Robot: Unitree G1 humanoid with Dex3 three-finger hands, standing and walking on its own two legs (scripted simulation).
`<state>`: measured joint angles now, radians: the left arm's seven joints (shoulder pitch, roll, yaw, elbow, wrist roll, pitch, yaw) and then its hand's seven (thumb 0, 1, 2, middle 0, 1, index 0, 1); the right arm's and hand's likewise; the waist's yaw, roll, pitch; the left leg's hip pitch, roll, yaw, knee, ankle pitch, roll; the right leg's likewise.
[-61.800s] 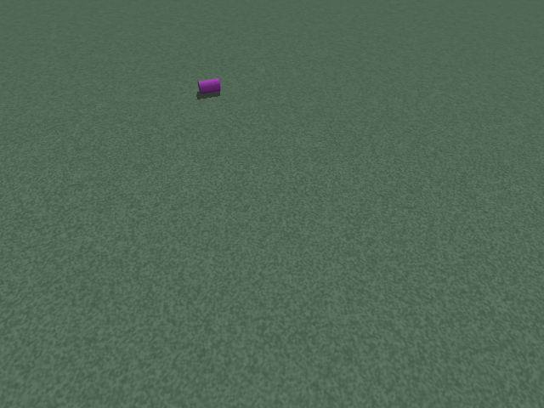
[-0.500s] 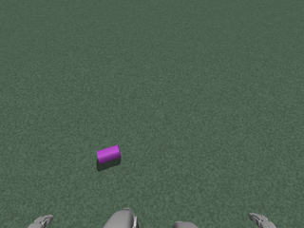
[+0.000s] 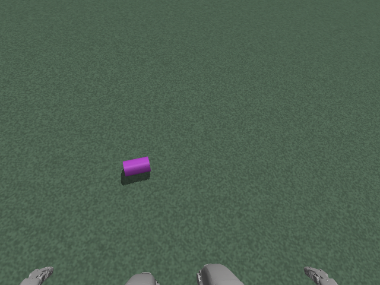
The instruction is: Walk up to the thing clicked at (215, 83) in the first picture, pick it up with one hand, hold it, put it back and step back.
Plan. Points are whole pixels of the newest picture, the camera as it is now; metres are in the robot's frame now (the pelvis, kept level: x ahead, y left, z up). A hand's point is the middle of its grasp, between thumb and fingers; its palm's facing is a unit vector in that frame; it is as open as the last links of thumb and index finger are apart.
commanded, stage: step back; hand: left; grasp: from above
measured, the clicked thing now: (136, 166) +0.73 +0.26 -0.72
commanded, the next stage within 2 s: none
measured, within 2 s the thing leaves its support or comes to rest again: neither
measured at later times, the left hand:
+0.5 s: hand out of the picture -0.05 +0.25 -0.15, palm faces +0.04 -0.91 -0.42, open 7.3 cm
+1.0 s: hand out of the picture -0.31 +0.21 -0.14, palm faces +0.01 -0.90 -0.43, open 7.3 cm
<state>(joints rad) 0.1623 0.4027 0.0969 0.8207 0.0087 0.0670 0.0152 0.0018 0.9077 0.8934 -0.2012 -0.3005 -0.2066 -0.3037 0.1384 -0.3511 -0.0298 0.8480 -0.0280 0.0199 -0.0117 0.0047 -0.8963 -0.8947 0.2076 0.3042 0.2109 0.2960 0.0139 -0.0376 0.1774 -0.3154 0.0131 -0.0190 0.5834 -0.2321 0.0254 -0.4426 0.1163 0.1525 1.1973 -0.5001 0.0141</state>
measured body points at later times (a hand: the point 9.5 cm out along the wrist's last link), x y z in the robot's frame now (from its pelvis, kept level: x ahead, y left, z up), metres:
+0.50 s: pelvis -0.18 -0.02 -0.02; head -0.12 -0.02 +0.43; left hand -0.05 +0.30 -0.12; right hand -0.09 -0.34 -0.14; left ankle -0.18 +0.09 -0.74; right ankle -0.10 -0.16 -0.73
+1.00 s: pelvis -0.36 -0.07 -0.01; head -0.32 -0.09 +0.44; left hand -0.31 +0.26 -0.11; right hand -0.25 -0.39 -0.13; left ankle -0.32 +0.08 -0.66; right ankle -0.34 -0.18 -0.73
